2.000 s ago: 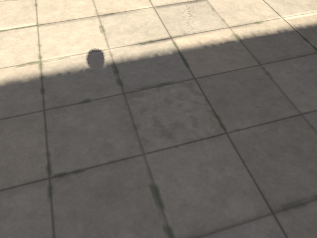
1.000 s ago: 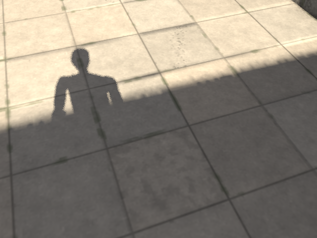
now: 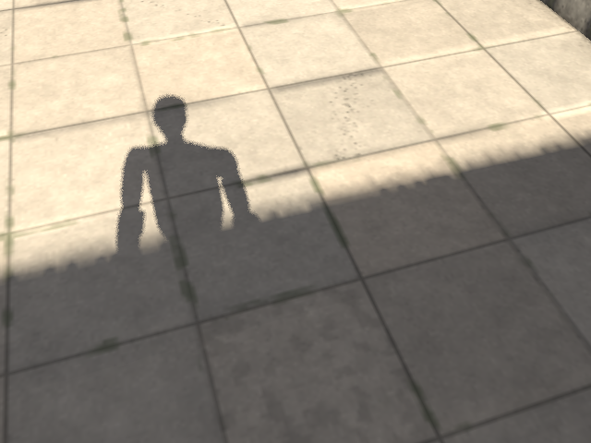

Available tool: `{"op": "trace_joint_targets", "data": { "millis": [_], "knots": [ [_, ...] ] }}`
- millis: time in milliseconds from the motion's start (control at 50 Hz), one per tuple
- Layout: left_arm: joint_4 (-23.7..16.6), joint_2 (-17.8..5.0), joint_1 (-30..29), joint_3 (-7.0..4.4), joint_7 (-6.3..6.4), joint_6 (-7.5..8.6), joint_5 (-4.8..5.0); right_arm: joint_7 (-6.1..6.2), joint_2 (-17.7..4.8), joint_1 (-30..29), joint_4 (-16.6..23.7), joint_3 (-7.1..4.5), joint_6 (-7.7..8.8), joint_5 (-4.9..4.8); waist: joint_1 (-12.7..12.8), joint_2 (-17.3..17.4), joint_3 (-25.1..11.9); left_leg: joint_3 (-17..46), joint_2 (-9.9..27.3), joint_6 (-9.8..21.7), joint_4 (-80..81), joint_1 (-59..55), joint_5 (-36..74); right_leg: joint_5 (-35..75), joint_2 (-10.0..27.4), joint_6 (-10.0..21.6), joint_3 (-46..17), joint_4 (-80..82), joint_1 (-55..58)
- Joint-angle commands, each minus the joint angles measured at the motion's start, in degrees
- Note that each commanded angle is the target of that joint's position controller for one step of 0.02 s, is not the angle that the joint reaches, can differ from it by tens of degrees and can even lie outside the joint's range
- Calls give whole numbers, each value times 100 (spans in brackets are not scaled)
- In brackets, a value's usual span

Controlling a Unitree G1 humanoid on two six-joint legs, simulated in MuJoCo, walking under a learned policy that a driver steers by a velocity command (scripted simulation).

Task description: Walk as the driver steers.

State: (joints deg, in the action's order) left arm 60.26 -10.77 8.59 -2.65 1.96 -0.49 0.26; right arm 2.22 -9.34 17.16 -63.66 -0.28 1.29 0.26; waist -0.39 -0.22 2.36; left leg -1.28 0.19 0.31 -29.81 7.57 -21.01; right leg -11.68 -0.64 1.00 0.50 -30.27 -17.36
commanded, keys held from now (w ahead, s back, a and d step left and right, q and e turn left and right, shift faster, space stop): no key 0.16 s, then w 0.14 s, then w+q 0.70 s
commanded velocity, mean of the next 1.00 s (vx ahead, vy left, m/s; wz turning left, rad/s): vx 0.31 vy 0.00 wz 0.28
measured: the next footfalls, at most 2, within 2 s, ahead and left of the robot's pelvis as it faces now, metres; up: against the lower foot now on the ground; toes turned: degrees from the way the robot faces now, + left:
left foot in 0.96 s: +0.41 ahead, +0.16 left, +0.00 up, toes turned +22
right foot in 1.46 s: +0.76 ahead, +0.14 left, +0.00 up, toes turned +36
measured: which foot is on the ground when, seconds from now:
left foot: down 0.00-0.44, up 0.46-0.94, down 0.96-1.00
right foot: down 0.00-0.96, up 0.98-1.00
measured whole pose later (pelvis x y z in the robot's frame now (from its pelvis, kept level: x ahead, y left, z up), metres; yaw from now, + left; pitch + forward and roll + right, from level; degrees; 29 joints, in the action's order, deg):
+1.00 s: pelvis +0.29 +0.05 -0.03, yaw +20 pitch +1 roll +0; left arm 58.3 -14.0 21.1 -2.7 1.3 5.1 0.5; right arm -3.1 -13.4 1.7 -43.8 -4.7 3.0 -1.3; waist 1.1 0.5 3.8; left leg -4.9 -2.8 9.0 -39.2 30.1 -10.8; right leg -26.9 5.3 -1.6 7.6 -57.8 -4.1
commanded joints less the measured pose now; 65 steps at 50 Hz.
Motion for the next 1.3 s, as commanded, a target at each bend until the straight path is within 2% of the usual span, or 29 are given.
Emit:
{"op": "trace_joint_targets", "data": {
  "millis": [20,160,200,240,260,280,300,360,420,440,460,480,500,520,580,700,820,880,920,940,960,980,1000,1020,1040,1080,1160,1220,1300],
  "knots": [
    [-107,-517,65,-85,26,30,-2,17,-490,478,39,-84,24,1,20,64,21,172,176,116,748,943,716,938,241,242,-274,345,837],
    [41,-482,102,-68,41,28,-6,19,-433,569,28,-93,35,1,35,67,92,169,164,133,848,975,534,712,237,208,-281,420,807],
    [151,-473,248,-76,45,21,21,35,-524,763,-41,-142,13,-45,11,215,95,252,163,307,1002,1002,-879,-918,-13,211,-31,223,653],
    [67,-514,48,-99,31,99,54,62,-798,858,68,-240,34,-116,-132,512,499,955,626,724,1410,1016,-2368,-2046,-187,234,172,-320,-220],
    [-53,-395,-199,-71,-8,202,85,61,-994,999,84,-308,91,-157,-238,831,693,1689,1171,1007,1831,792,-2735,-1641,-214,219,334,-871,-737],
    [-142,-312,-344,-43,-64,309,105,58,-1207,889,130,-394,159,-179,-243,1058,932,2367,1752,1295,2103,695,-2660,-1146,8,266,252,-1418,-1148],
    [-198,-355,-433,-50,-111,397,120,48,-1156,845,172,-403,230,-151,-239,972,1047,2617,2009,1430,2158,502,-2260,-1189,230,330,89,-1763,-1573],
    [-289,-433,-416,-76,-194,622,201,-61,-949,705,305,-363,318,-193,-84,703,940,2193,1694,1207,1820,84,-872,-1496,378,404,53,-1078,-1525],
    [257,-583,993,-252,-198,662,173,-107,-1086,338,508,-378,243,-222,570,605,291,1315,826,803,882,1351,452,-129,-194,164,513,125,1391],
    [440,-912,1925,-375,-157,651,132,-117,-907,2,673,-331,278,-217,1001,-63,-26,785,359,504,-602,2047,1018,-522,549,358,-498,639,2378],
    [486,-1602,2691,-505,-147,650,83,-88,-324,108,908,-208,377,-229,1067,-1762,-601,75,-367,142,-2743,3278,-225,-1182,2044,1087,-2964,1665,3371],
    [472,-1142,2492,-326,-160,727,-55,-86,-509,119,912,-276,446,-309,866,-1328,-559,935,-247,239,-4117,3596,-968,-1639,2581,1435,-4096,2014,2867],
    [259,-818,1797,-200,-159,775,-15,-124,-644,89,954,-323,467,-398,535,-756,13,1156,91,441,-4533,3941,-494,-1853,2536,1262,-3434,2027,2371],
    [91,-641,1249,-127,-188,793,35,-146,-637,84,919,-339,458,-373,338,-515,246,1096,332,549,-4438,3864,120,-1622,2213,978,-2556,2108,1982],
    [83,-414,1054,-19,-228,771,-46,-173,-644,107,855,-468,343,-293,142,-502,312,870,559,600,-3780,3343,1011,364,1501,441,-695,2130,1551],
    [32,-813,1281,-55,-46,711,-175,-313,-432,-957,1463,-419,187,-240,201,-219,512,655,621,279,-2774,3993,1814,1440,1566,658,215,2357,1506],
    [-28,-985,1681,-118,15,629,-44,-542,-374,-2084,2073,-299,204,-194,433,-182,709,-112,525,438,-1300,3748,2154,2074,1681,596,1052,2209,1980],
    [-150,-1208,1556,-180,26,555,6,-649,-564,-2060,2264,-378,205,-197,147,-470,389,-620,96,726,-990,2838,1556,4514,1743,487,1389,1404,2265],
    [-280,-1446,1350,-247,60,478,15,-668,-985,-1111,2147,-584,174,-221,-464,-788,-275,-803,-344,1004,-976,1487,1077,6152,1777,418,1435,-72,2223],
    [-387,-1493,1164,-253,46,469,49,-611,-1361,-174,1913,-785,153,-220,-969,-712,-779,-675,-525,1221,-475,89,1375,5788,1594,276,1452,-1325,1708],
    [-537,-1296,1184,-196,15,526,-32,-456,-1815,558,1724,-961,87,-217,-1167,5,-1210,714,235,1508,-212,-1571,1041,3084,1236,23,1395,-3262,152],
    [-883,-429,1681,34,-101,752,-54,-413,-2297,195,1938,-977,139,-155,-300,1383,-1931,4365,1808,2667,631,-3133,532,-1928,-77,-253,540,-5500,-2101],
    [-1143,-907,934,-49,-204,1058,180,-429,-1835,530,1885,-829,182,-44,-723,829,-2351,5097,1956,2625,1547,-3131,46,-1828,-19,-70,-712,-5879,-2674],
    [-1322,-1071,479,-105,-210,1132,355,-426,-1471,311,1825,-743,270,-22,-612,637,-1468,4123,1752,2271,1537,-2485,337,-1377,276,116,-662,-5609,-3074],
    [-1309,-1066,438,-113,-156,1123,264,-461,-1219,-237,1931,-659,348,-93,-245,-55,-875,3259,1443,2000,1540,-1384,1011,-905,574,141,-640,-4988,-2779],
    [-1219,-1141,739,-222,-99,917,79,-451,-967,-858,2123,-548,396,-76,214,-125,-579,2288,986,1710,1655,16,1740,-585,916,49,-655,-4191,-1874],
    [-1580,-944,224,-216,-51,699,-141,-300,-1302,-486,2072,-605,430,-104,221,63,-297,1759,714,1733,1886,887,2438,83,865,-309,-403,-2982,-1777],
    [-1855,-873,-576,-182,-36,708,-128,-204,-1372,-57,2025,-619,388,-133,-75,254,-184,1592,475,1488,1777,804,2296,1173,598,-379,-357,-1568,-1923],
    [-2124,-793,-1331,-117,-155,783,-37,-166,-1380,298,1976,-610,331,-171,-394,516,-162,1745,430,1224,1577,587,1791,1887,240,-300,-301,-218,-1573]
  ]
}}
